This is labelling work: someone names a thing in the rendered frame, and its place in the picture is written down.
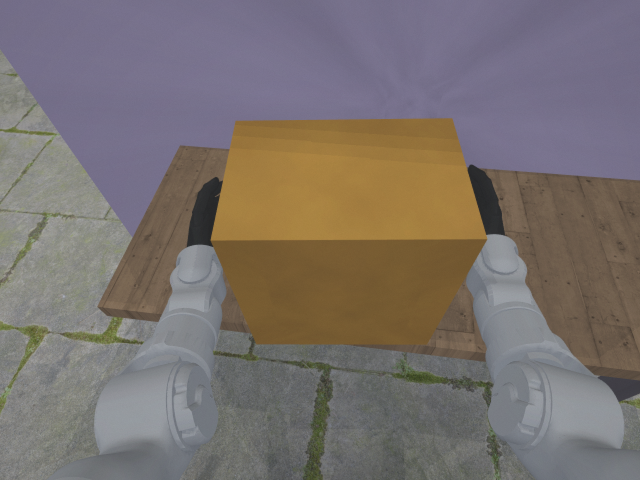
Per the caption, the robot right hand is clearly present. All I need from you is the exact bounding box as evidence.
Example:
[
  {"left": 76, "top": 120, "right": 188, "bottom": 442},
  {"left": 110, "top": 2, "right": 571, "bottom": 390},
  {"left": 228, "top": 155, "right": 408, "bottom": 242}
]
[{"left": 468, "top": 165, "right": 505, "bottom": 236}]

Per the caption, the right robot upper arm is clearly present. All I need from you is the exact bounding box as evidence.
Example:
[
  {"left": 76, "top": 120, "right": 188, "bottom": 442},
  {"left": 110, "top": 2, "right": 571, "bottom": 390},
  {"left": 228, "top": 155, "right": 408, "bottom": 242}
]
[{"left": 487, "top": 359, "right": 640, "bottom": 480}]

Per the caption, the carton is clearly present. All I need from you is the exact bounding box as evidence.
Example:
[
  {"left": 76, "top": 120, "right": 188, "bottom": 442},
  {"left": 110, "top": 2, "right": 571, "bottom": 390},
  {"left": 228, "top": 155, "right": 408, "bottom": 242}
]
[{"left": 210, "top": 118, "right": 487, "bottom": 345}]

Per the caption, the left robot upper arm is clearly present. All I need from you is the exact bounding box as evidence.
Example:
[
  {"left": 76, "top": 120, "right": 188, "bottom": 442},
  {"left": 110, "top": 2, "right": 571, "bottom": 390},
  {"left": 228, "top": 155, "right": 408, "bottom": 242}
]
[{"left": 47, "top": 361, "right": 218, "bottom": 480}]

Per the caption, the robot left hand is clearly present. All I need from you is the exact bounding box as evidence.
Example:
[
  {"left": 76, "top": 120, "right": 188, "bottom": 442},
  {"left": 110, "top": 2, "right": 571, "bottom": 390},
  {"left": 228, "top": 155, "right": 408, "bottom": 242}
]
[{"left": 187, "top": 177, "right": 223, "bottom": 247}]

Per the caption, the right robot forearm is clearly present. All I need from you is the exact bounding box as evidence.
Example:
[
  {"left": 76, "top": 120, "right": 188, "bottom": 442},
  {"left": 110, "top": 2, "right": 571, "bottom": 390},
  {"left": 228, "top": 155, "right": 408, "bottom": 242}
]
[{"left": 466, "top": 234, "right": 624, "bottom": 445}]

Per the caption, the left robot forearm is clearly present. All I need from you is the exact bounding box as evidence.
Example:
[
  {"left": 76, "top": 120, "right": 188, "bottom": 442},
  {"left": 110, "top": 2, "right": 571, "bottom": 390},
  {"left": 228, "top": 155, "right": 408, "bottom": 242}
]
[{"left": 94, "top": 245, "right": 227, "bottom": 451}]

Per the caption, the table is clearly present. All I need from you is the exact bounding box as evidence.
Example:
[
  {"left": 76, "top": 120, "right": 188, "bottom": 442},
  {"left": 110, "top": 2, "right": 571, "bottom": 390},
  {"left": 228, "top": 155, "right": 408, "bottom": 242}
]
[{"left": 97, "top": 145, "right": 640, "bottom": 402}]

